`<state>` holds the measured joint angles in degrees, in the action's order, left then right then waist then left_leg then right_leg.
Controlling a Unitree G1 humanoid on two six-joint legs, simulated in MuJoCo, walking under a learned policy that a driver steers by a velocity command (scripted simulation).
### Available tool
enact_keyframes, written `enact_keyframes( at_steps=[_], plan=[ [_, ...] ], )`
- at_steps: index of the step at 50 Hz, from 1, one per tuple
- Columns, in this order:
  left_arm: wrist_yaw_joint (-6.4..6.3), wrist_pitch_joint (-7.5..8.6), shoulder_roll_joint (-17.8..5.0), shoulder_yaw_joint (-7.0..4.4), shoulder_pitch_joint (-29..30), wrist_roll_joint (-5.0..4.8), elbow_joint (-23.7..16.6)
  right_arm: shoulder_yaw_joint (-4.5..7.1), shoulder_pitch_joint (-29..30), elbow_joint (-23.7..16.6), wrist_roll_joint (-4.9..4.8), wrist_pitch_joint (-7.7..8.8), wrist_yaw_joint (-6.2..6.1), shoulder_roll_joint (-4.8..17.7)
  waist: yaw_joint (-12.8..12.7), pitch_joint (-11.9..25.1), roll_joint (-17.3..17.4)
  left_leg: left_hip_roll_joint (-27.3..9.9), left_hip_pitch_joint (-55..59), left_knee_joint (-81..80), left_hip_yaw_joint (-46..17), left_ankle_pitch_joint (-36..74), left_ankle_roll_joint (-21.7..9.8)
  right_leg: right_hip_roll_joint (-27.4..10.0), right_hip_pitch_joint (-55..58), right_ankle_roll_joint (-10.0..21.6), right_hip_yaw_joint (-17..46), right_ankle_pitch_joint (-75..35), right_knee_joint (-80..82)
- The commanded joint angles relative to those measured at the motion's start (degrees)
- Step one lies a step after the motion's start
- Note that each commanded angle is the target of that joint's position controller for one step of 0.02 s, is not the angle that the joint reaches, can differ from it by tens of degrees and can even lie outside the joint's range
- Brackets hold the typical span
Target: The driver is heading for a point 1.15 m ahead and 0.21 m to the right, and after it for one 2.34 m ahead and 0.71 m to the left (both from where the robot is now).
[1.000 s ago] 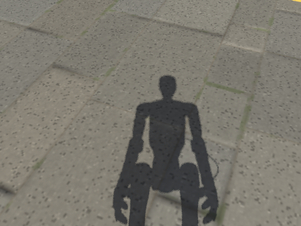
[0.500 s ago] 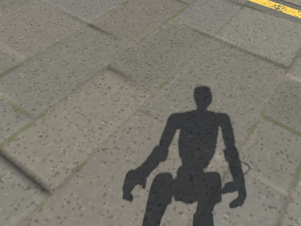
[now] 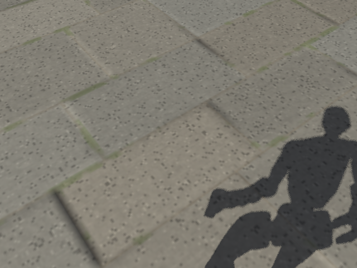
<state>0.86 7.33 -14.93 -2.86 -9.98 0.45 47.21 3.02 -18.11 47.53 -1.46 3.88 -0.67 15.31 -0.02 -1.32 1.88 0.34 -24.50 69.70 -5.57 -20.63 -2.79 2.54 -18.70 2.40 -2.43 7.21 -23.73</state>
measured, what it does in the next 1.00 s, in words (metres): walks ahead, turning right: left foot, then right foot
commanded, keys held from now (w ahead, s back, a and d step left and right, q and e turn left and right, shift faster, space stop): w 0.04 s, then w+e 0.88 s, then w+q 0.08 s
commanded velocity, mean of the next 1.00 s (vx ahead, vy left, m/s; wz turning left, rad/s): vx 0.50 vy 0.00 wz -0.34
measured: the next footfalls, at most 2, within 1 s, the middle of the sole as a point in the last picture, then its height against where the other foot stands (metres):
left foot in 0.32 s outside the picture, level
right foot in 0.86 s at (233, 247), level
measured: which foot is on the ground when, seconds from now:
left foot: up 0.00-0.30, down 0.32-0.86, up 0.88-1.00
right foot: down 0.00-0.32, up 0.34-0.84, down 0.86-1.00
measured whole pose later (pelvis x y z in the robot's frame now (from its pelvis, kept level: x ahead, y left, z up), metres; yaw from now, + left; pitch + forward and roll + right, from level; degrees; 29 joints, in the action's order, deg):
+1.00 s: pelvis +0.49 -0.07 -0.01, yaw -26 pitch +2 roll +0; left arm 2.3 2.9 -15.7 -4.0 -11.8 -0.5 40.5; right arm 3.1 -13.2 45.4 -1.1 6.7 -0.3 16.5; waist 0.6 -2.9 1.1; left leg -5.1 -25.9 70.3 -1.4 -20.7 -0.2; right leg 5.1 -21.0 5.8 -1.7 10.5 -29.6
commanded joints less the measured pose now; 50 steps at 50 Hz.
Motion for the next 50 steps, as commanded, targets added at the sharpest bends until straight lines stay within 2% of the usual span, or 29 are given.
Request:
enact_keyframes(
  at_steps=[1,5,8,11,13,15,16,17,18,19,20,21,22,23,27,32,35,38,40,41,42,43,44,45,46,47,48,49,50],
  plan=[
    [0.44,0.64,-4.4,-0.91,-2.8,-0.01,-0.7,0.46,-2.0,-4.0,0.09,0.44,0.26,1.6,0.6,2.8,-5.4,-6.2,-10.2,-2.5,-1.1,2.8,-0.1,-15.5,9.8,11.3,17.5,-1.4,14.7],
    [0.17,0.34,-7.8,-1.67,-5.2,-1.16,0.8,-0.67,6.1,-7.6,1.71,1.01,0.38,0.7,-0.3,0.3,-4.4,-7.8,-11.8,-17.5,1.9,9.6,1.3,-15.0,7.4,12.7,13.5,-5.8,17.5],
    [-0.16,-0.64,-9.5,-1.95,-7.1,-1.82,1.2,-1.10,12.1,-8.9,1.22,1.85,0.97,1.0,-2.0,-0.4,-5.1,-5.1,-6.7,-29.6,4.0,17.5,2.5,-12.5,5.4,10.7,10.0,-6.4,16.3],
    [-0.28,-1.39,-10.2,-1.96,-11.0,-2.43,2.4,-0.81,16.6,-10.5,0.47,2.38,1.51,2.7,-3.3,-0.2,-6.4,-3.3,-3.6,-35.8,3.9,19.6,3.1,-13.9,7.7,9.5,12.1,-3.8,13.5],
    [-0.52,-1.93,-10.4,-1.97,-11.3,-2.58,2.6,-0.13,16.7,-11.1,0.28,2.88,1.77,4.6,-2.0,0.3,-7.1,-2.6,0.0,-39.7,3.4,18.1,2.2,-15.1,9.3,8.0,14.7,-0.2,10.8],
    [-0.82,-2.49,-9.7,-1.62,-11.0,-2.20,2.4,1.25,10.1,-9.2,0.47,3.12,1.42,6.8,1.9,3.0,-6.9,-1.7,10.9,-43.0,4.5,15.3,0.7,-12.9,7.7,5.8,14.3,-1.6,3.7],
    [-0.78,-2.39,-6.9,-0.68,-10.5,-1.58,1.7,2.56,2.2,-7.6,1.05,3.26,0.85,9.7,5.7,7.7,-4.6,-6.2,22.4,-43.3,0.5,14.3,-1.6,-9.1,2.6,3.6,11.4,-1.6,-8.2],
    [-0.94,-1.93,-1.7,0.81,-11.1,-0.35,-0.4,3.80,-6.3,-6.9,2.14,2.79,0.30,14.6,7.8,15.2,7.1,-19.3,38.2,-44.8,-14.6,11.5,-5.5,-2.9,-11.5,0.3,5.4,13.8,-28.6],
    [-1.07,-1.08,-1.1,1.05,-16.3,-2.39,-1.5,3.91,-8.4,-6.1,2.62,2.40,0.78,15.4,5.6,19.1,19.7,-26.6,43.1,-52.0,-35.7,1.2,-11.9,-0.3,-24.3,-0.2,7.2,26.9,-42.7],
    [-1.27,-1.21,-6.7,-0.41,-15.2,-3.45,-0.6,2.57,-5.2,-6.6,1.89,2.70,1.18,9.8,5.2,13.3,11.2,-24.6,37.8,-53.2,-32.1,-2.6,-10.8,-3.7,-27.7,0.0,10.9,22.6,-49.1],
    [-1.23,-1.56,-7.8,-0.94,-11.6,-3.36,-1.1,1.65,-1.8,-7.0,1.35,2.86,1.39,6.7,4.4,8.2,7.5,-22.1,31.6,-53.6,-22.4,0.5,-8.8,-5.6,-28.0,0.3,10.2,17.3,-49.2],
    [-1.38,-2.09,-6.8,-1.05,-10.2,-2.77,-1.0,1.16,2.2,-7.2,1.54,2.94,1.66,5.2,2.6,5.8,4.1,-19.3,26.1,-55.3,-16.3,5.5,-7.6,-7.5,-25.6,-0.2,9.6,12.8,-47.5],
    [-1.33,-2.72,-6.2,-1.37,-9.3,-2.24,-1.3,0.87,4.6,-7.0,1.68,3.05,1.78,3.7,1.3,3.6,4.6,-17.3,22.5,-57.0,-11.3,10.1,-7.1,-8.8,-24.2,-0.4,9.7,10.0,-45.1],
    [-1.01,-3.43,-5.2,-1.40,-9.4,-2.25,-1.6,0.91,5.7,-6.5,1.95,3.23,1.76,3.5,0.2,2.5,5.2,-16.1,19.5,-58.5,-7.2,13.9,-6.7,-9.6,-21.8,-0.6,9.4,7.9,-44.1],
    [-0.41,-4.83,-2.9,-1.27,-6.4,-1.98,-3.9,2.00,3.9,-4.1,2.23,3.89,0.97,5.2,-0.4,1.0,1.9,-15.9,18.9,-60.7,1.8,25.9,-8.0,-9.7,-23.9,-1.7,9.4,1.5,-40.5],
    [1.06,-4.73,-2.0,-0.71,2.2,-1.59,-7.6,2.73,2.4,-2.3,1.99,3.04,-0.03,7.7,1.9,-1.6,1.1,-15.4,20.4,-61.9,10.1,25.2,-6.8,-9.0,-23.5,-1.6,6.3,-9.5,-24.8],
    [2.16,-4.66,-1.7,-0.32,8.3,-1.60,-10.5,3.15,-0.3,-1.1,1.38,2.28,-0.32,9.1,4.0,-3.7,0.6,-16.6,23.6,-61.3,12.9,24.6,-6.2,-8.7,-23.7,-0.5,3.2,-9.4,-18.9],
    [3.09,-4.71,-2.4,-0.47,11.4,-1.83,-13.0,3.53,-1.7,-0.1,0.61,1.16,-0.29,10.2,4.3,-4.4,1.1,-17.9,28.4,-58.0,15.0,29.3,-4.9,-7.6,-23.2,1.6,0.5,-3.6,-15.3],
    [3.34,-4.93,-3.8,-1.25,9.8,-1.77,-13.8,3.94,-0.8,-0.3,0.30,0.45,-0.50,12.0,2.1,-1.8,3.0,-17.8,29.6,-51.6,17.0,46.9,-3.8,-4.3,-16.6,3.8,-3.0,2.2,-14.4],
    [3.21,-5.12,-5.3,-2.11,6.0,-1.79,-13.2,4.17,-0.4,-0.5,0.13,0.01,-0.69,12.9,-0.3,1.1,4.1,-17.4,29.5,-45.2,17.9,56.6,-3.2,-1.8,-10.6,5.1,-4.7,4.9,-14.2],
    [2.87,-5.19,-7.8,-3.66,-2.4,-1.96,-11.2,4.17,0.6,-0.8,-0.11,-0.48,-0.87,13.2,-5.2,5.4,3.6,-15.6,26.7,-34.1,19.5,60.8,-1.9,1.2,0.8,7.0,-5.8,2.9,-10.6],
    [1.77,-5.62,-12.1,-5.87,-12.3,-1.88,-8.5,3.63,0.2,-1.6,0.40,-0.28,-1.16,12.2,-9.7,10.7,0.5,-13.4,15.0,-18.5,19.6,50.5,0.6,0.1,18.6,9.5,-0.4,0.4,-8.7],
    [0.77,-5.65,-19.3,-7.04,-12.8,-2.19,-8.3,1.00,-4.2,-4.8,2.92,0.98,-0.45,3.4,-3.8,13.9,-16.2,-3.5,-11.8,3.2,17.5,-4.5,4.4,-15.8,37.9,18.1,29.6,3.9,-5.4],
    [0.98,-4.63,-17.3,-5.94,-14.6,-1.52,-10.4,0.66,-1.3,-6.3,1.08,3.73,0.34,5.5,-5.8,24.9,-12.7,1.1,-19.3,12.7,1.9,-14.2,4.2,-22.8,43.2,23.9,52.4,12.3,5.4],
    [1.35,-3.88,-13.1,-4.81,-13.3,-1.05,-9.6,1.63,5.5,-8.2,-1.13,4.87,0.79,8.9,-7.3,17.6,-7.8,-1.8,-24.9,12.6,-0.3,-8.5,2.9,-21.1,39.6,20.1,44.6,9.0,7.2],
    [1.32,-3.53,-10.2,-3.94,-10.2,-1.39,-9.2,1.20,5.2,-7.6,-1.14,5.21,0.71,8.1,-4.8,11.9,-5.1,-4.9,-23.6,7.8,0.7,-3.1,1.7,-19.2,30.9,17.6,35.0,4.0,6.7],
    [1.25,-3.42,-7.5,-3.04,-5.3,-1.31,-10.1,1.36,4.4,-6.1,0.05,4.87,0.22,8.1,-2.0,8.3,-2.0,-7.6,-19.2,3.3,1.3,0.6,1.8,-17.0,21.8,15.3,27.9,-2.4,6.7],
    [1.19,-3.18,-5.2,-2.21,-2.3,-0.67,-10.8,1.81,3.0,-5.2,0.72,3.96,0.16,8.5,0.0,7.0,-3.0,-9.4,-14.6,0.2,1.0,2.9,1.9,-15.1,15.8,14.1,23.1,-8.1,7.9],
    [1.19,-2.90,-4.9,-2.05,-1.5,-0.21,-10.7,1.92,1.5,-4.6,0.75,2.94,0.35,8.2,1.1,6.6,-3.9,-9.9,-11.5,-0.9,1.1,4.3,2.1,-14.4,12.2,13.9,21.0,-10.7,9.4]
  ],
)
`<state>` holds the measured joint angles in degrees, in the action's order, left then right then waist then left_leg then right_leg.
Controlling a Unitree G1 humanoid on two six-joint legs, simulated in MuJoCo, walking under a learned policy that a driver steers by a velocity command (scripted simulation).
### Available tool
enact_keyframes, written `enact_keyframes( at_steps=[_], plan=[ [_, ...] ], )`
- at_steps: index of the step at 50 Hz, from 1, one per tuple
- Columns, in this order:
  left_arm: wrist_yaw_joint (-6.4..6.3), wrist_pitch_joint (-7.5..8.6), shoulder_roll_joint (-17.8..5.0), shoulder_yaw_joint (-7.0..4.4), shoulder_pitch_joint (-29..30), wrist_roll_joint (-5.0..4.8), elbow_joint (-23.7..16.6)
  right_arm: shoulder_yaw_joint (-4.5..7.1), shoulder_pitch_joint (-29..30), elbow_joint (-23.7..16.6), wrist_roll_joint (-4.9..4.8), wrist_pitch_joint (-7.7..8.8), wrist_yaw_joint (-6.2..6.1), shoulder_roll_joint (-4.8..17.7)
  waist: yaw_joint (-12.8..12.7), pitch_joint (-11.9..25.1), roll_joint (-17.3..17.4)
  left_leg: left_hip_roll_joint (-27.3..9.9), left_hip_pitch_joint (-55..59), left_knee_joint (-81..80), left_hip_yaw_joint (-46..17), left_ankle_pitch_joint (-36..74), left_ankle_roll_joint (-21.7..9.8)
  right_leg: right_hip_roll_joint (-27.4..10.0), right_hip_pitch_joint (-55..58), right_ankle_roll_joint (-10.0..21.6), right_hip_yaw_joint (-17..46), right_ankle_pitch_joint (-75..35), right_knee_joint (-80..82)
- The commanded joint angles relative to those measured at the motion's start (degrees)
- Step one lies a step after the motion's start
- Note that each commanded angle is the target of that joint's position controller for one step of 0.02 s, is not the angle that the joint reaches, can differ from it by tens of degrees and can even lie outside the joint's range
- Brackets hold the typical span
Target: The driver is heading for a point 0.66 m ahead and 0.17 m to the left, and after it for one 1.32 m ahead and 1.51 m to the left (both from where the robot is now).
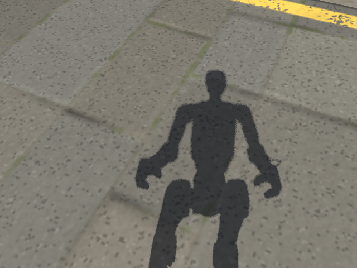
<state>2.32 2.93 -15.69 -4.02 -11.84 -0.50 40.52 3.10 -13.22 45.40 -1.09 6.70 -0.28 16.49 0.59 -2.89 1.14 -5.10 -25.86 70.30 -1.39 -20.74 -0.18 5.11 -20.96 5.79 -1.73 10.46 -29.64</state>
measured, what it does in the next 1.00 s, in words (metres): walks ahead, turning left: left foot, then right foot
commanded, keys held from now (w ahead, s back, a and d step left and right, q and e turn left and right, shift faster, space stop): w+q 0.82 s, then w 0.02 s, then w+q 0.16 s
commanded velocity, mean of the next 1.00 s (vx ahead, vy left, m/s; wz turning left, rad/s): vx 0.50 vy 0.00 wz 0.39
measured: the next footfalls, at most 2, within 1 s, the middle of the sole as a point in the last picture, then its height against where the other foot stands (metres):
left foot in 0.44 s outside the picture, level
right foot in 0.90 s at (179, 199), level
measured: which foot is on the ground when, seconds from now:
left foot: up 0.00-0.42, down 0.44-0.90, up 0.92-1.00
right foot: down 0.00-0.46, up 0.48-0.88, down 0.90-1.00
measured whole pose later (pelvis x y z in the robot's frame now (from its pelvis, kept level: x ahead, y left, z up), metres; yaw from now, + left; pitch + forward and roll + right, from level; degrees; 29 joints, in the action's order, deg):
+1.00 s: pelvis +0.57 +0.09 +0.00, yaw +29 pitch +2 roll -1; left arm 0.6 6.5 -15.0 -2.8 -8.5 0.5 39.1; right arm 3.4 -19.9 40.3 -1.5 1.8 -0.5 17.2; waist 1.1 0.6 2.3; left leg 3.5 -21.4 65.7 -7.2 -25.2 -1.5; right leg 1.4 -22.7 1.1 -0.7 10.8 -31.0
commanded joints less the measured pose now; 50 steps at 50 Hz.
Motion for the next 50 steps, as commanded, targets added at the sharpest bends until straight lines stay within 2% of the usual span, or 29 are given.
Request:
enact_keyframes(
  at_steps=[1,3,5,10,16,17,19,20,21,22,23,24,25,26,27,28,30,32,36,38,40,42,44,45,46,47,48,49,50],
  plan=[
    [-0.26,2.04,-4.7,-1.03,0.1,0.71,-3.4,1.74,-4.3,-2.1,0.43,-0.71,-0.01,6.0,1.0,7.8,-3.1,-4.6,-8.9,-2.6,-2.5,5.5,0.0,-16.7,12.4,10.7,18.1,-17.2,16.5],
    [-0.48,2.93,-6.2,-1.32,-1.5,0.72,-1.7,1.40,-3.1,-2.3,0.56,-1.95,-0.20,4.6,0.9,5.6,-2.8,-4.7,-10.4,-6.0,-2.1,9.6,0.8,-16.2,10.3,10.1,13.0,-21.4,18.6],
    [-1.02,3.14,-6.4,-1.30,-3.2,0.82,-0.1,1.18,0.2,-3.2,0.57,-2.39,-0.31,4.0,-0.2,3.5,-3.0,-4.5,-14.1,-11.1,-2.2,15.7,1.2,-15.4,11.3,8.7,9.4,-22.7,19.8],
    [-1.95,3.17,-7.1,-1.01,-4.8,0.97,2.0,0.63,6.9,-4.6,-0.17,-1.71,0.98,2.7,-3.7,0.9,-3.7,-1.3,-14.3,-27.4,-1.5,30.2,-0.3,-14.4,15.3,3.9,2.4,-18.4,21.9],
    [-2.62,1.60,-7.7,-1.23,-7.9,0.56,5.1,-0.12,13.4,-8.8,-0.22,-1.31,3.45,1.4,-6.0,-1.8,-3.1,1.1,-20.1,-35.6,0.8,24.3,-2.6,-18.9,28.3,3.5,-0.7,-25.8,18.2],
    [-2.85,1.13,-8.1,-1.31,-7.6,0.47,5.2,-0.12,13.6,-9.5,-0.19,-1.26,3.93,1.4,-5.5,-1.5,-3.4,1.8,-19.6,-36.1,2.0,21.4,-3.2,-19.4,29.7,3.2,-1.3,-30.5,16.2],
    [-3.55,0.33,-9.7,-1.65,-6.0,0.35,4.6,0.49,11.2,-10.2,-0.02,-1.53,4.37,2.7,-3.3,1.8,-5.6,5.1,-13.0,-36.0,6.0,15.1,-5.2,-19.2,30.4,2.0,-3.2,-49.7,9.4],
    [-3.98,-0.10,-10.6,-1.81,-5.6,0.30,4.3,1.21,7.6,-9.9,0.07,-1.81,4.31,4.1,-1.1,4.6,-7.0,7.3,-7.4,-35.5,7.6,12.2,-6.4,-19.0,30.2,1.4,-3.9,-59.4,3.6],
    [-4.33,-0.49,-11.2,-1.83,-4.6,0.27,4.0,2.49,0.1,-8.5,0.02,-1.95,3.99,6.6,3.1,8.6,-6.9,9.2,3.0,-37.6,7.9,13.2,-8.2,-17.8,27.2,0.2,-5.1,-62.2,-6.4],
    [-4.64,-0.16,-10.9,-1.50,-3.6,0.25,3.2,4.13,-9.1,-6.8,0.11,-2.18,3.12,10.3,8.2,13.5,-4.0,6.3,19.8,-40.8,1.3,17.6,-11.2,-15.7,16.3,-1.9,-6.1,-51.0,-21.2],
    [-3.56,1.48,-3.4,0.96,-9.7,1.85,0.7,5.54,-13.1,-6.5,0.34,-2.19,2.34,16.3,4.5,20.8,10.5,-9.4,44.2,-40.7,-27.1,15.0,-21.8,-5.2,-10.2,-5.8,-4.7,-3.8,-44.7],
    [-2.23,3.90,-4.7,1.37,-8.2,1.44,0.8,4.43,-14.4,-6.8,0.13,-2.02,2.19,13.0,5.8,27.9,9.5,-14.4,51.7,-49.3,-46.4,10.9,-25.7,-0.4,-20.7,-5.6,7.0,22.0,-53.3],
    [-1.29,5.29,-8.0,0.40,-2.3,-1.00,-1.2,3.62,-12.5,-6.9,0.48,-2.17,1.94,10.1,6.9,20.4,5.6,-12.3,47.0,-51.0,-37.6,8.9,-21.8,-4.5,-26.0,-4.4,9.7,17.8,-53.4],
    [-1.15,5.91,-7.6,0.79,0.5,-1.25,-2.3,3.16,-8.3,-7.8,0.21,-2.34,1.83,8.6,4.8,13.4,0.5,-10.1,37.3,-51.9,-30.0,11.4,-19.5,-7.2,-25.6,-3.9,8.5,13.0,-48.2],
    [-1.50,5.84,-7.3,0.57,1.3,-0.04,-2.2,2.70,-4.4,-8.8,0.12,-2.56,1.86,7.3,2.2,8.6,-3.3,-7.8,27.9,-53.2,-25.0,16.6,-18.0,-9.1,-23.0,-4.5,7.3,10.9,-42.6],
    [-1.81,5.12,-7.8,0.05,0.4,0.83,-2.3,2.14,-1.9,-9.8,0.59,-2.62,1.74,6.0,0.0,6.5,-2.5,-6.0,21.4,-54.9,-21.6,20.7,-17.5,-10.6,-18.9,-5.2,7.2,9.2,-39.0],
    [-2.16,3.54,-6.7,0.02,-2.1,1.38,-2.3,2.23,0.1,-10.6,0.70,-2.57,1.43,6.3,-2.2,5.4,0.4,-3.8,13.9,-57.1,-18.4,25.2,-17.9,-11.1,-14.8,-7.3,5.9,7.6,-34.8],
    [-2.71,2.68,-5.4,0.42,-0.8,1.64,-2.9,2.60,-0.4,-10.2,0.62,-2.39,0.80,7.8,-2.3,4.5,1.2,-2.0,9.3,-57.5,-14.4,28.6,-17.5,-10.5,-13.4,-9.3,4.6,3.7,-28.5],
    [-2.61,2.88,-3.1,1.45,8.3,1.33,-4.9,2.97,-3.7,-8.8,-0.21,-3.15,-0.21,8.8,1.7,4.1,3.4,1.8,7.3,-55.5,-11.1,22.1,-13.5,-7.2,-9.0,-10.3,3.7,-11.8,-9.8],
    [-2.14,3.29,-3.8,1.24,11.5,0.57,-5.7,3.10,-5.9,-8.1,-0.34,-3.58,-0.33,9.3,3.3,4.5,4.3,0.9,9.3,-54.1,-13.7,18.4,-12.8,-5.6,-7.4,-10.2,4.1,-14.5,-4.8],
    [-1.65,3.84,-5.4,0.63,12.5,0.17,-6.3,3.05,-7.0,-7.7,-0.59,-3.94,-0.45,8.9,3.3,4.7,4.8,-0.7,12.9,-51.2,-17.8,15.1,-12.2,-5.1,-6.7,-9.4,5.7,-12.6,-1.1],
    [-1.24,4.42,-7.0,-0.18,10.9,-0.01,-6.1,2.98,-6.6,-7.6,-0.33,-4.13,-0.62,8.6,2.0,5.0,6.1,-2.6,16.1,-48.1,-21.3,13.9,-11.2,-5.3,-4.9,-7.7,6.2,-8.9,0.7],
    [-1.49,4.99,-8.3,-1.32,4.4,0.33,-4.6,2.47,-5.5,-8.2,-0.08,-4.25,-0.57,6.7,-1.8,6.8,6.6,-0.2,15.1,-42.0,-21.7,16.0,-9.0,-5.5,5.1,-4.9,5.2,-7.1,4.2],
    [-1.94,5.31,-10.7,-2.19,-2.7,1.33,-4.0,1.31,-5.0,-9.1,0.38,-3.96,-0.31,3.6,-5.3,12.7,3.1,2.8,10.5,-29.8,-18.1,13.6,-6.8,-12.5,17.4,-1.5,11.3,-5.2,3.5],
    [-2.20,4.74,-16.1,-3.63,-10.0,2.41,-2.5,0.18,-11.6,-10.6,-0.61,-3.43,-0.36,0.2,-4.4,21.0,-12.7,10.9,-8.4,-10.0,-9.3,-2.3,-2.4,-25.6,38.2,7.7,33.8,4.9,6.2],
    [-1.74,4.28,-13.4,-3.29,-11.6,0.90,-1.7,0.50,-12.6,-10.6,-1.10,-3.13,-0.43,3.9,-4.7,20.6,-18.5,8.5,-18.9,0.9,-8.8,-12.9,-1.4,-30.3,39.9,10.1,48.6,18.4,11.3],
    [-1.94,3.98,-9.2,-2.14,-9.1,0.49,-2.5,1.70,-8.2,-10.2,-1.10,-3.44,-0.41,8.2,-6.0,13.0,-11.3,5.8,-21.8,5.3,-9.5,-7.9,-1.1,-28.1,33.7,7.7,41.7,21.6,12.5],
    [-2.14,3.48,-7.7,-1.56,-6.6,0.78,-2.8,1.89,-4.2,-11.0,-0.43,-3.82,-0.42,8.4,-5.6,8.5,-6.9,3.9,-21.0,5.6,-7.3,-3.5,-0.8,-25.7,27.2,5.6,33.1,15.7,12.6],
    [-2.16,3.20,-6.4,-1.06,-4.3,0.98,-2.5,1.99,-1.9,-11.8,0.13,-3.90,-0.23,7.7,-4.6,4.8,-5.5,2.5,-19.7,3.1,-6.9,-0.3,-0.7,-23.1,21.1,4.9,26.9,8.8,14.0]
  ],
)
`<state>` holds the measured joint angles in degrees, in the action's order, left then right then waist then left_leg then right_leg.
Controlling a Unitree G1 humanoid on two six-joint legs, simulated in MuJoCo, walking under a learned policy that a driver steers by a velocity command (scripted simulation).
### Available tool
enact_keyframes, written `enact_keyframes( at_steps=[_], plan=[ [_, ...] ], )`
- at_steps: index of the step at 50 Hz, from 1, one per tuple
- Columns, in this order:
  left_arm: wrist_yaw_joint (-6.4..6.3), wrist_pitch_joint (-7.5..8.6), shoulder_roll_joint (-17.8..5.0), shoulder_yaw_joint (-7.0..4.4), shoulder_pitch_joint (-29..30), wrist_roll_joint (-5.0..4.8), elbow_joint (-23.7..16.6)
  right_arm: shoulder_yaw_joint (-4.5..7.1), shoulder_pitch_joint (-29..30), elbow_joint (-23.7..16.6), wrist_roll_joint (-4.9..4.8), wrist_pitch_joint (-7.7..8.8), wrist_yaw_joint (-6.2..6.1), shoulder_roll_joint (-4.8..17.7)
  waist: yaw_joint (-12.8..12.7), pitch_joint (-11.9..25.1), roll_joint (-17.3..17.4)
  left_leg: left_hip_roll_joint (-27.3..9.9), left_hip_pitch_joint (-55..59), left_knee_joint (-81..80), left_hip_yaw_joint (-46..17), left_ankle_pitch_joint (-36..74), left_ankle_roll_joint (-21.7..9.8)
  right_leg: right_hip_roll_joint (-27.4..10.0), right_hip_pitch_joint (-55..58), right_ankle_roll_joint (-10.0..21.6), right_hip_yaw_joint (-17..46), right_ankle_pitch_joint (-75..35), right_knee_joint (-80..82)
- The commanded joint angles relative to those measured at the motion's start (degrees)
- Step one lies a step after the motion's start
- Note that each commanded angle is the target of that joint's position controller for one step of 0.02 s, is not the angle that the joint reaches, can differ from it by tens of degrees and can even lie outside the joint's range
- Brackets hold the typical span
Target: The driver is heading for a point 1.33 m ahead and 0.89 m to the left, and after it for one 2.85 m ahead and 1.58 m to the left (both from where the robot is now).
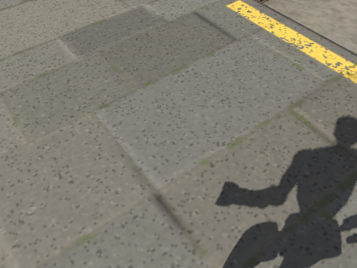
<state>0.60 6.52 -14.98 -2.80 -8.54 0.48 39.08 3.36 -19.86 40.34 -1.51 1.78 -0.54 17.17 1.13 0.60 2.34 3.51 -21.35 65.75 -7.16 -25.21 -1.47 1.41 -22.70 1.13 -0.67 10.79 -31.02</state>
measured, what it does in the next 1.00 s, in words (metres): walks ahead, turning left: left foot, then right foot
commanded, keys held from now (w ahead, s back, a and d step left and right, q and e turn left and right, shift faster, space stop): w+q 1.00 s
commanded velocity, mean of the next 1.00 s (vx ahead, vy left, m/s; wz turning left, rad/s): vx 0.50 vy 0.00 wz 0.59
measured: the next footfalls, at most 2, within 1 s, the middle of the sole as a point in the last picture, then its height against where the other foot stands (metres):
left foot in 0.42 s outside the picture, level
right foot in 0.90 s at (164, 220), level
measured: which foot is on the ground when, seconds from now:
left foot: up 0.00-0.40, down 0.42-0.92, up 0.94-1.00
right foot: down 0.00-0.44, up 0.46-0.88, down 0.90-1.00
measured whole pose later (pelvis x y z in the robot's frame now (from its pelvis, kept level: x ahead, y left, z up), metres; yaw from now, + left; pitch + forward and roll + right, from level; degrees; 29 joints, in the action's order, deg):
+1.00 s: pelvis +0.53 +0.13 +0.00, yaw +35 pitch +2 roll -1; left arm 1.1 6.2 -15.4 -2.8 -6.6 0.4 39.6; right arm 3.8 -20.6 40.4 -1.8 1.3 -0.8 17.3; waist 2.1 -0.5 1.9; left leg 3.6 -19.8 64.4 -8.1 -26.5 -1.5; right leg 1.5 -22.6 1.0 -0.8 10.4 -31.3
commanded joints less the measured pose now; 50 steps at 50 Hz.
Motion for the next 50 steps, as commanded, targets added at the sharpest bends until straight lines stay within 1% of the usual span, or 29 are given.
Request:
enact_keyframes(
  at_steps=[1,3,7,12,16,17,19,20,21,22,23,24,25,26,27,28,29,32,36,39,42,43,44,45,46,47,48,49,50],
  plan=[
    [-0.57,-0.37,-6.0,-1.84,-6.3,0.25,-0.9,1.95,5.1,-7.0,0.44,0.81,0.34,6.3,-3.7,-0.1,-7.9,-7.7,-22.0,5.6,-1.0,6.3,0.6,-17.5,19.2,8.7,20.9,3.9,16.7],
    [-0.52,-0.05,-5.6,-1.83,-5.5,0.05,0.0,1.72,4.0,-6.8,-0.17,0.11,0.76,4.2,-2.5,-0.9,-9.5,-8.7,-19.2,3.3,0.6,8.0,0.9,-15.6,15.7,8.6,14.4,-1.2,19.2],
    [-0.59,0.31,-8.3,-2.78,-6.5,0.06,2.5,1.21,7.3,-8.0,0.38,-0.52,0.82,2.4,-2.5,-1.7,-7.0,-9.6,-22.4,-3.8,1.0,13.8,2.1,-16.7,17.0,10.0,6.9,-11.1,21.3],
    [-1.09,-0.66,-10.1,-3.03,-7.5,-0.32,4.7,0.52,15.0,-9.3,0.27,0.29,2.41,0.9,-5.2,-3.3,-6.2,-9.0,-19.8,-19.4,5.0,26.2,1.4,-15.3,19.6,7.8,-2.6,-14.9,21.2],
    [-1.07,-1.77,-12.0,-3.53,-9.9,-1.35,6.6,0.44,20.2,-11.5,-0.09,0.42,3.82,0.9,-6.4,-5.4,-6.1,-7.9,-18.3,-26.9,8.4,23.6,-0.7,-17.3,24.6,6.6,-5.8,-18.3,19.8],
    [-1.09,-2.12,-12.6,-3.72,-9.8,-1.65,6.8,0.71,20.3,-11.9,-0.04,0.39,4.07,1.4,-5.8,-5.3,-6.4,-7.1,-16.9,-28.1,9.5,21.1,-1.7,-17.7,26.0,6.1,-6.8,-23.6,18.1],
    [-1.49,-2.77,-14.5,-4.31,-9.3,-2.17,6.8,1.86,16.9,-11.8,0.42,0.04,4.12,3.6,-2.8,-2.1,-8.5,-3.3,-9.6,-29.1,12.8,15.0,-4.2,-17.7,27.8,5.0,-9.2,-43.7,10.1],
    [-1.75,-3.23,-15.1,-4.51,-8.8,-2.36,6.7,3.04,10.8,-10.4,0.45,-0.16,3.94,5.5,1.0,1.3,-8.5,-0.8,-1.7,-30.9,14.1,14.4,-5.9,-16.9,27.0,4.2,-10.5,-51.0,1.4],
    [-2.02,-3.34,-14.1,-4.07,-8.4,-2.39,6.3,4.90,0.8,-7.7,0.30,-0.43,3.19,8.6,6.3,6.4,-6.7,1.0,13.4,-34.5,13.3,18.5,-8.3,-14.8,20.5,2.4,-11.9,-48.5,-11.4],
    [-1.86,-2.89,-9.2,-2.35,-10.3,0.04,4.9,6.28,-6.2,-6.1,-0.02,-1.00,1.83,13.5,7.1,11.5,3.9,-9.8,31.2,-34.3,-3.2,21.2,-12.1,-11.3,3.4,-0.1,-11.5,-15.0,-30.4],
    [-1.21,-0.99,-4.7,-0.48,-12.6,0.23,1.1,6.14,-2.7,-8.2,-0.05,-0.10,2.00,17.6,1.4,19.2,14.7,-22.6,44.5,-44.7,-38.6,8.1,-24.0,1.1,-17.7,-2.7,-1.9,23.4,-48.8],
    [-0.33,0.95,-10.6,-1.70,-6.1,-1.80,0.4,4.83,-4.0,-8.3,0.32,0.69,2.44,12.4,6.0,19.7,6.4,-22.3,43.9,-48.9,-38.3,4.4,-21.7,-2.0,-23.8,-1.8,7.0,20.0,-51.4],
    [0.04,1.76,-10.7,-1.60,-2.8,-3.10,-1.0,4.03,-2.4,-7.6,0.61,1.33,2.43,10.0,5.2,11.9,4.8,-20.3,37.4,-48.8,-29.7,7.6,-19.3,-4.1,-26.0,-0.7,6.0,15.3,-48.6],
    [-0.35,1.96,-9.8,-1.34,-2.6,-2.01,-0.5,3.47,1.2,-7.7,0.48,1.68,2.46,8.5,2.1,6.8,-1.3,-17.6,28.0,-48.8,-23.0,14.3,-17.2,-6.6,-22.9,-0.7,5.9,11.1,-43.0],
    [-0.71,1.65,-10.2,-1.76,-2.9,-0.54,0.0,2.94,4.7,-8.3,0.74,1.80,2.32,6.9,0.0,4.8,-1.6,-15.5,21.2,-49.3,-18.5,20.3,-16.0,-8.1,-18.8,-1.1,5.9,8.9,-38.1],
    [-0.58,0.91,-10.4,-1.99,-3.9,-0.15,0.3,2.54,6.6,-8.9,1.27,1.81,2.09,6.3,-1.8,3.6,-0.5,-14.2,16.5,-50.6,-16.3,24.1,-15.7,-8.8,-15.4,-1.6,6.0,7.5,-36.2],
    [-0.55,0.27,-9.9,-2.02,-4.5,0.12,0.3,2.57,7.3,-8.8,1.35,1.93,1.88,6.4,-2.5,3.2,-0.1,-13.7,13.7,-51.6,-15.4,26.7,-16.0,-8.7,-13.9,-2.4,5.6,6.8,-34.2],
    [-0.75,-0.91,-7.4,-1.29,-1.7,0.72,-0.5,2.88,5.8,-7.3,1.05,2.15,0.78,7.8,-2.4,1.1,-0.5,-11.6,7.6,-52.7,-10.4,31.2,-16.0,-7.5,-13.0,-4.9,3.9,1.6,-25.9],
    [-0.14,-0.65,-5.0,-0.16,7.6,0.29,-2.6,3.14,2.7,-5.4,0.39,1.49,-0.16,8.6,1.3,-0.6,1.4,-8.0,4.9,-51.6,-7.3,23.9,-12.3,-4.0,-8.6,-5.4,3.3,-13.5,-7.8],
    [0.54,-0.10,-6.1,-0.45,11.4,-0.68,-3.9,3.32,-0.2,-3.8,-0.01,1.19,-0.24,9.1,2.9,-0.9,2.4,-9.3,6.6,-49.5,-10.8,19.3,-11.4,-2.2,-5.7,-4.8,4.4,-15.6,-1.7],
    [0.95,0.49,-8.4,-1.53,10.5,-0.94,-4.2,3.23,-0.7,-3.1,-0.10,0.76,-0.46,8.4,1.7,-0.6,4.1,-11.1,11.3,-44.5,-16.2,17.3,-10.2,-1.8,-3.3,-3.0,5.8,-9.6,1.8],
    [0.91,0.72,-8.8,-1.92,8.5,-1.03,-3.8,3.26,-0.2,-3.1,0.00,0.55,-0.49,8.2,0.5,-0.3,5.1,-11.1,11.8,-42.6,-17.4,18.0,-9.6,-1.6,-0.8,-2.0,5.3,-7.0,2.6],
    [0.69,0.94,-9.3,-2.52,4.3,-0.91,-2.8,2.91,0.4,-3.3,0.09,0.38,-0.47,7.1,-1.8,1.1,5.3,-9.5,11.3,-39.2,-17.1,19.3,-8.4,-1.4,5.0,-0.7,4.3,-6.7,4.9],
    [0.30,1.25,-11.2,-3.37,-1.8,-0.09,-2.0,1.91,0.5,-3.9,0.43,0.52,-0.29,4.3,-4.7,6.1,3.5,-6.5,8.3,-29.7,-14.3,19.5,-6.4,-5.6,15.9,1.9,7.3,-6.1,4.6],
    [-0.21,1.24,-15.7,-4.45,-9.5,1.21,-1.3,0.78,-3.7,-5.1,0.15,0.79,-0.22,0.8,-5.5,14.9,-7.5,0.1,-6.8,-10.9,-6.8,7.5,-2.2,-18.2,36.3,8.5,23.8,-0.8,5.6],
    [0.40,0.43,-15.8,-4.81,-13.4,0.24,0.6,0.53,-7.1,-6.0,-0.78,1.16,-0.42,2.2,-4.6,18.6,-21.9,1.2,-20.3,3.1,-3.2,-9.6,-0.4,-26.2,43.3,13.9,45.9,15.4,12.0],
    [0.39,0.13,-10.9,-3.51,-10.7,-0.57,-0.4,1.80,-4.3,-5.0,-1.03,0.95,-0.46,7.4,-5.5,11.1,-14.0,-2.4,-25.0,8.9,-4.4,-5.5,0.3,-24.8,37.6,12.1,43.0,23.5,14.3],
    [0.10,-0.45,-8.8,-2.86,-8.3,-0.48,-0.8,2.21,0.8,-5.7,-0.42,0.56,-0.42,8.7,-5.8,5.3,-9.5,-4.3,-25.3,10.0,-2.1,-0.9,0.6,-22.6,30.8,9.9,34.1,19.6,14.6],
    [-0.02,-0.78,-7.6,-2.34,-5.6,-0.11,-0.8,2.26,3.1,-6.2,0.20,0.37,-0.33,8.0,-4.7,1.5,-7.1,-5.9,-23.5,7.9,-1.1,2.7,0.7,-20.0,24.0,9.0,27.2,12.5,15.8]
  ],
)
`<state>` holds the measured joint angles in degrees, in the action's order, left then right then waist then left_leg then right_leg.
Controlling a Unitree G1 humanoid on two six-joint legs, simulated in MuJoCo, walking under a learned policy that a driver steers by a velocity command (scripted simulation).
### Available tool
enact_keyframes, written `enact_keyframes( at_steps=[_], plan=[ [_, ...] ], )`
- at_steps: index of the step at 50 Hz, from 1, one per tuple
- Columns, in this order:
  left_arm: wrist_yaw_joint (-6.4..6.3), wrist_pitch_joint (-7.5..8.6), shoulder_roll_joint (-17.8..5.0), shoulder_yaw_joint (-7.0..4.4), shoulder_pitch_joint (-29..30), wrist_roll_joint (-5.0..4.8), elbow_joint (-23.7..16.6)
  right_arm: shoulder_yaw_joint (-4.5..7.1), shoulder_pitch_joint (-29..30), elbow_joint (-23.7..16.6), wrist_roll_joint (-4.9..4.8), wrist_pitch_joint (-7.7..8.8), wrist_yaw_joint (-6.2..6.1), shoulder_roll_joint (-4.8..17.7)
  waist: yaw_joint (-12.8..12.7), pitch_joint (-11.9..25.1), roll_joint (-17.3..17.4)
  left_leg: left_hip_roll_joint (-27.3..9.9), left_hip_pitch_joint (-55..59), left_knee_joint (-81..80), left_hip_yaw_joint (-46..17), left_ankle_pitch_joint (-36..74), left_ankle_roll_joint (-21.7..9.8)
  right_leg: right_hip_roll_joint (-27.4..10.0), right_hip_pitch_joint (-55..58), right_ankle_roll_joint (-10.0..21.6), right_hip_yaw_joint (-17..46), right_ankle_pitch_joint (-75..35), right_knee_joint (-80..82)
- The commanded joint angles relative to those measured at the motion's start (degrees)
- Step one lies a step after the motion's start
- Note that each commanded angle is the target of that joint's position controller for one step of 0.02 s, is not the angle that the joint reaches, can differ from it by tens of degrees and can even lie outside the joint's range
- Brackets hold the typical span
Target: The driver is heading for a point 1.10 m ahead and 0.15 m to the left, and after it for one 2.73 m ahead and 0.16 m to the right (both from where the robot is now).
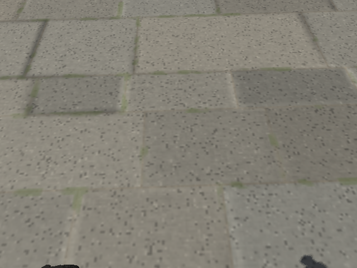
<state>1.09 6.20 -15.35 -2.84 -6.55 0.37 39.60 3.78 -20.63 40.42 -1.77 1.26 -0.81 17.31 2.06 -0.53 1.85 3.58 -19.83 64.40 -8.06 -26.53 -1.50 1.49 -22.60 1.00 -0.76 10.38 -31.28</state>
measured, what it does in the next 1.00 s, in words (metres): walks ahead: left foot, then right foot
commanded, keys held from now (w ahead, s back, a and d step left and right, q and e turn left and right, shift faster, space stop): w+q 0.46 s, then w+e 0.54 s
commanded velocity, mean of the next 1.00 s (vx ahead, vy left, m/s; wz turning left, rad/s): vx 0.50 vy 0.00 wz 0.21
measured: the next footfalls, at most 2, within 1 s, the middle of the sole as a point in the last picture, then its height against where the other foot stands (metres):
left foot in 0.42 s outside the picture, level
right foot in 0.98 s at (167, 211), level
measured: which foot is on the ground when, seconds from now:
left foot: up 0.00-0.40, down 0.42-1.00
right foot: down 0.00-0.44, up 0.46-0.96, down 0.98-1.00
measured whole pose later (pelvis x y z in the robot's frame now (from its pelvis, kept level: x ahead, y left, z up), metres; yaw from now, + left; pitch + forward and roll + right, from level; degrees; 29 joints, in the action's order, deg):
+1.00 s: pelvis +0.55 +0.12 -0.01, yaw +8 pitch +3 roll +1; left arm 3.7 3.5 -15.6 -2.5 -6.2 -0.9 39.8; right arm 3.7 -18.3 46.5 0.1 2.0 -1.5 16.8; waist 1.9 -1.6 -0.8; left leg -0.8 1.4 34.0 9.3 -26.5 -0.5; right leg 1.5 -31.0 4.8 -3.0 6.2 -34.6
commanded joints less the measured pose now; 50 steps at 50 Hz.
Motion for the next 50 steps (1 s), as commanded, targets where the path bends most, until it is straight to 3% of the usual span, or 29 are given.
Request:
enact_keyframes(
  at_steps=[1,3,5,8,12,16,19,20,21,22,23,24,25,26,27,28,30,33,38,42,44,46,47,48,49,50],
  plan=[
    [-0.66,-0.51,-5.9,-1.87,-6.1,0.27,-0.9,2.03,4.7,-6.5,0.64,0.69,0.15,7.0,-4.4,0.6,-7.2,-7.7,-23.2,6.8,-0.2,6.4,0.7,-18.1,19.7,8.6,22.2,7.7,17.4],
    [-0.77,-0.11,-5.4,-1.80,-5.2,0.22,-0.2,1.75,3.8,-6.3,0.08,0.06,0.59,4.6,-3.1,-0.3,-9.1,-9.1,-19.7,4.4,1.3,8.6,0.8,-15.9,15.3,8.4,15.1,1.9,20.1],
    [-0.77,0.42,-6.7,-2.29,-5.9,0.01,1.0,1.42,5.2,-7.0,0.30,-0.34,0.64,3.3,-3.0,-0.8,-7.8,-9.7,-21.1,1.8,1.8,11.2,1.3,-16.3,15.0,9.5,10.8,-3.4,21.7],
    [-0.92,0.35,-8.4,-2.89,-6.9,0.12,2.6,1.07,8.1,-7.8,0.53,-0.27,0.93,2.6,-3.5,-0.9,-6.1,-10.1,-23.4,-5.2,1.9,17.6,2.0,-16.9,17.8,9.9,5.3,-10.3,22.4],
    [-1.32,-0.47,-10.0,-3.11,-7.9,-0.30,4.0,0.40,14.8,-8.9,0.51,0.53,2.43,1.3,-5.9,-2.5,-5.5,-9.4,-20.3,-18.3,5.8,27.3,1.4,-15.5,19.4,8.1,-2.7,-13.4,22.4],
    [-1.34,-1.62,-12.1,-3.70,-10.7,-1.38,5.8,0.24,20.0,-11.2,0.19,0.57,3.82,1.3,-7.0,-4.7,-5.4,-8.4,-18.8,-25.8,8.9,24.9,-0.6,-17.5,24.4,6.9,-6.1,-16.4,21.3],
    [-1.69,-2.67,-14.6,-4.50,-10.3,-2.34,5.9,1.68,16.9,-11.5,0.73,0.15,4.08,4.1,-3.4,-1.2,-7.6,-3.8,-10.3,-28.1,13.2,16.3,-4.0,-17.8,27.8,5.3,-9.4,-41.6,11.3],
    [-1.89,-3.13,-15.1,-4.64,-9.7,-2.61,5.8,2.88,10.7,-10.1,0.76,-0.06,3.90,6.1,0.5,2.3,-7.5,-1.2,-2.0,-30.0,14.6,15.8,-5.7,-16.9,26.8,4.4,-10.9,-48.8,2.3],
    [-2.15,-3.26,-13.8,-4.09,-9.6,-2.52,5.5,4.81,0.5,-7.2,0.55,-0.39,3.15,9.3,5.7,7.5,-5.7,0.7,13.4,-33.2,13.9,19.3,-8.1,-14.8,19.8,2.5,-12.3,-46.2,-10.8],
    [-2.00,-2.91,-8.3,-2.17,-11.9,0.31,4.2,6.09,-6.1,-5.6,0.02,-0.94,1.85,14.2,5.9,12.4,5.9,-10.5,30.9,-33.0,-3.3,21.7,-12.0,-11.0,2.5,-0.1,-12.0,-10.0,-29.9],
    [-1.32,-1.09,-4.5,-0.39,-13.7,0.36,0.4,5.89,-2.7,-7.8,-0.19,0.05,2.11,17.9,0.7,20.9,15.8,-22.2,43.8,-43.5,-37.3,5.3,-23.6,0.5,-17.8,-2.4,-1.8,24.2,-47.3],
    [-0.52,0.60,-10.4,-1.61,-7.8,-2.02,0.8,4.05,-3.1,-7.8,0.41,0.94,2.59,11.4,4.9,19.8,5.7,-22.7,41.8,-48.0,-35.0,3.4,-20.2,-3.1,-23.5,-1.3,5.8,20.3,-49.4],
    [-0.16,1.24,-10.6,-1.59,-5.5,-3.52,0.2,3.16,-1.6,-6.7,0.96,1.61,2.63,8.9,4.1,12.4,4.2,-21.4,34.7,-47.9,-26.2,7.9,-17.7,-5.5,-24.6,-0.1,4.5,15.5,-46.7],
    [-0.56,1.20,-9.6,-1.31,-5.4,-2.77,1.0,2.48,2.3,-6.7,1.03,2.05,2.65,7.3,1.3,7.7,-1.0,-19.2,25.7,-47.8,-18.9,15.3,-15.6,-8.4,-21.6,-0.1,4.1,11.0,-42.1],
    [-0.76,0.68,-9.6,-1.56,-5.8,-1.59,1.9,1.75,5.7,-6.8,1.38,2.35,2.51,5.2,-0.5,5.6,-0.3,-17.2,19.5,-48.5,-13.6,21.6,-14.4,-10.3,-18.0,-0.5,4.4,8.3,-38.0],
    [-0.52,-0.14,-9.5,-1.64,-7.7,-1.54,2.7,1.31,7.3,-6.9,2.04,2.64,2.36,4.5,-2.1,4.7,1.5,-16.1,15.1,-50.0,-10.6,24.9,-13.9,-11.3,-14.3,-0.8,4.6,6.4,-37.0],
    [-0.44,-1.65,-7.9,-1.46,-9.7,-1.51,4.0,1.35,7.6,-5.6,2.20,3.61,2.18,4.9,-3.3,3.9,1.4,-15.5,11.0,-52.8,-5.9,29.7,-14.1,-11.4,-12.1,-1.9,3.9,3.8,-34.8],
    [-0.78,-2.74,-6.5,-1.13,-5.9,-1.34,3.2,1.54,6.1,-3.1,2.58,4.52,1.63,5.8,-2.3,0.1,0.3,-14.8,10.3,-55.5,0.5,32.8,-13.0,-11.0,-16.6,-3.3,4.7,-4.2,-28.1],
    [0.32,-1.99,-4.6,-0.60,0.4,-1.71,1.6,1.30,5.2,-0.7,2.66,4.75,0.92,6.2,0.7,-2.6,0.7,-13.4,12.5,-57.5,9.2,30.5,-9.0,-7.4,-15.4,-2.4,3.6,-19.7,-11.3],
    [1.86,-1.75,-3.6,0.03,5.4,-1.63,-1.1,1.62,2.0,2.2,2.01,3.87,0.65,6.8,3.0,-4.9,-0.2,-16.4,21.5,-55.6,11.4,34.1,-8.4,-6.3,-19.2,-0.4,2.2,-18.0,-4.4],
    [2.80,-1.65,-3.6,0.09,6.6,-1.43,-2.6,1.90,1.4,3.0,1.66,2.86,0.32,7.3,2.9,-4.7,0.1,-18.0,26.5,-52.2,12.0,41.1,-7.9,-5.3,-20.7,1.1,0.6,-12.4,-2.9],
    [3.34,-1.85,-5.0,-0.49,4.6,-1.29,-3.5,2.31,2.8,2.7,1.47,1.88,-0.34,8.9,0.7,-1.9,2.1,-18.2,28.7,-45.7,13.6,59.5,-6.4,-2.4,-16.0,3.2,-2.8,-5.6,-2.7],
    [3.27,-2.15,-6.3,-1.19,1.4,-1.20,-3.3,2.53,3.3,2.5,1.43,1.41,-0.79,9.8,-1.2,1.0,3.6,-17.9,29.1,-40.3,14.4,69.9,-5.6,-0.3,-11.1,4.4,-4.6,-2.4,-3.4],
    [2.96,-2.36,-8.7,-2.44,-5.3,-1.22,-2.1,2.53,4.1,2.3,1.46,0.92,-1.20,10.2,-5.1,4.9,3.7,-16.8,26.9,-30.8,15.7,74.8,-4.4,1.9,-1.9,6.0,-5.4,-2.1,-2.5],
    [2.13,-2.57,-12.0,-4.08,-14.3,-1.32,-0.5,2.15,4.6,1.8,1.42,0.99,-1.60,9.7,-10.1,9.7,1.3,-14.6,17.7,-16.9,16.8,67.2,-2.2,1.1,13.9,8.7,-1.2,-6.2,0.5],
    [1.25,-2.76,-18.5,-5.79,-19.3,-1.34,-0.3,0.11,-1.6,-0.6,2.86,2.41,-0.85,3.6,-7.4,17.5,-12.0,-5.8,-7.7,6.6,16.2,29.0,1.9,-14.2,38.3,18.8,25.8,-3.1,0.3]
  ],
)
Velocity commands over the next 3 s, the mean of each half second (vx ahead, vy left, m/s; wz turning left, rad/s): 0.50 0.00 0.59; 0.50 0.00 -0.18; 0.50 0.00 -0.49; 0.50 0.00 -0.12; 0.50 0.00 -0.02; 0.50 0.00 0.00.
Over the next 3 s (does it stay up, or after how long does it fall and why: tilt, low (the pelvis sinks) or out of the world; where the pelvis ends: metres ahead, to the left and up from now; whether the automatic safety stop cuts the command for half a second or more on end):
stays up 1.64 0.04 0.00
